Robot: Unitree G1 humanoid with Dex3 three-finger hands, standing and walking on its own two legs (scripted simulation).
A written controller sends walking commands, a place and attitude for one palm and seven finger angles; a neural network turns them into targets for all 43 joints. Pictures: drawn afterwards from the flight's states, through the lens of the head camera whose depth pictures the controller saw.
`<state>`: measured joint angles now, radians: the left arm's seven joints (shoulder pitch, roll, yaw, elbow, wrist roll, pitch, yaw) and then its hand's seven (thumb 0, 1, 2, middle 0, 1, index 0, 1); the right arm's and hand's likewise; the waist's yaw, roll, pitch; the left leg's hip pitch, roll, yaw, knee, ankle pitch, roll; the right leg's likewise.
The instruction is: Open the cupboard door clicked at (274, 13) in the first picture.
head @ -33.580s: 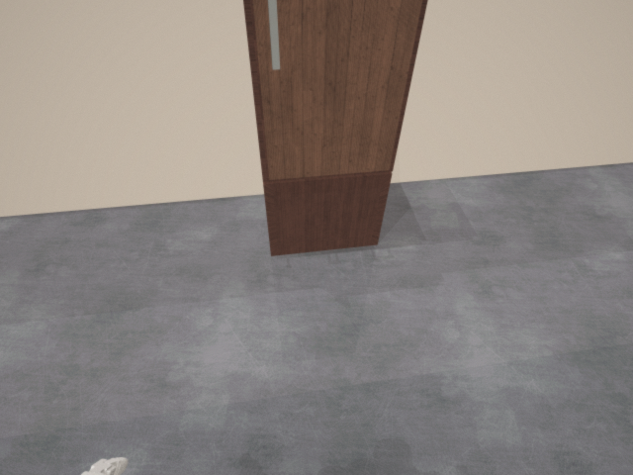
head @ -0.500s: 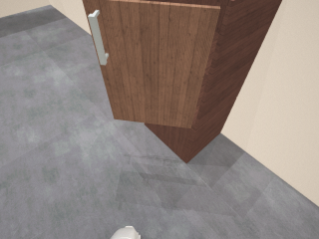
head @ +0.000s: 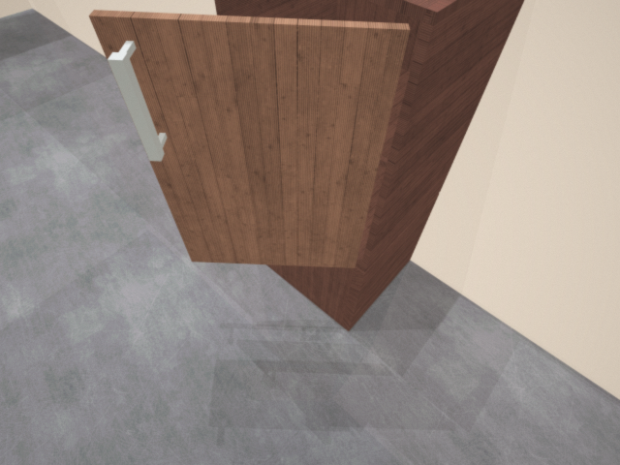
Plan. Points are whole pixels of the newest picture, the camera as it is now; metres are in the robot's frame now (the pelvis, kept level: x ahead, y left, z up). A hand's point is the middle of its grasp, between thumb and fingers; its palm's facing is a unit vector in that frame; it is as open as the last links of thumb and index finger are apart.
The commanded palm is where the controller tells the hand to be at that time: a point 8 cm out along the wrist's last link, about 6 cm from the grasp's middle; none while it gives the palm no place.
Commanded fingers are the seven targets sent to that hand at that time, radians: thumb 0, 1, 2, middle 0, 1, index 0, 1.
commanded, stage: come to a stop and stand still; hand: left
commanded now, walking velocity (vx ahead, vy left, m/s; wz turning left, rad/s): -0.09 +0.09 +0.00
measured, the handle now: (143, 105) +0.57 +0.28 +0.13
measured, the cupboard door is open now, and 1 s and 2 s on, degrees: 40 40 40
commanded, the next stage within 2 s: look again from close up in 0.98 s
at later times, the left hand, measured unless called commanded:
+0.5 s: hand out of the picture +0.00 +0.18 -0.18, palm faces +0.09 -0.97 -0.23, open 7.3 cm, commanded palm none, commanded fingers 0.00 0.90 0.90 -0.20 -0.30 -0.20 -0.30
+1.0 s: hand out of the picture -0.01 +0.18 -0.18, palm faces +0.02 -0.99 -0.16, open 7.4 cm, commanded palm none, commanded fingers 0.00 0.90 0.90 -0.20 -0.30 -0.20 -0.30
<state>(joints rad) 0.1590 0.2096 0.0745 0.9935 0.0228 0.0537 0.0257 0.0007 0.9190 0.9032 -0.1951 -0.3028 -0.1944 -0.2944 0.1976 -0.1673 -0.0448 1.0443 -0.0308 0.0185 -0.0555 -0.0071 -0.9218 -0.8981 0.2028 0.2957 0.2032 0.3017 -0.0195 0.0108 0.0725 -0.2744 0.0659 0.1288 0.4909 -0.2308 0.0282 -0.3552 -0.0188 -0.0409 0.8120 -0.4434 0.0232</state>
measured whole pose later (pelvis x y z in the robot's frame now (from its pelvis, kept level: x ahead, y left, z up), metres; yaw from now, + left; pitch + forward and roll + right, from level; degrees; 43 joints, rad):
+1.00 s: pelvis -0.01 +0.01 +0.00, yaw -1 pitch -1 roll +0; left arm 0.26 0.15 0.01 1.15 0.02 0.00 0.03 0.00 0.91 0.90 -0.20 -0.30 -0.20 -0.29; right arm 0.27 -0.14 0.00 1.13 -0.01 -0.01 -0.04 0.00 -0.92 -0.90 0.20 0.30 0.20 0.30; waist 0.00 -0.04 0.03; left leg -0.13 -0.01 0.08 0.41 -0.26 0.03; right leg -0.13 -0.08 -0.02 0.40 -0.25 0.06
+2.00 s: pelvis +0.00 -0.01 -0.01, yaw -1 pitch +0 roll +1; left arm 0.28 0.17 0.03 1.07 0.02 0.00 0.03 0.00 0.91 0.90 -0.20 -0.30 -0.20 -0.30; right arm 0.26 -0.17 -0.01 1.07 -0.02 0.01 -0.02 0.00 -0.91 -0.90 0.20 0.29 0.20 0.30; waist 0.02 -0.03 0.04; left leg -0.19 0.02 0.07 0.52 -0.33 0.00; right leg -0.21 -0.06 -0.03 0.56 -0.34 0.02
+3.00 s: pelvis +0.03 +0.08 -0.01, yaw -2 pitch +0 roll -1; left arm 0.25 0.16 0.01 1.00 0.02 0.00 0.05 0.00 0.93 0.90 -0.20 -0.30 -0.20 -0.30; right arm 0.30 -0.16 -0.02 1.05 -0.02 0.03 -0.02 0.00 -0.92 -0.90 0.20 0.30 0.20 0.30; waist -0.04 0.02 0.01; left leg -0.31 0.04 0.09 0.57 -0.27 0.01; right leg -0.19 0.05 -0.08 0.50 -0.31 -0.06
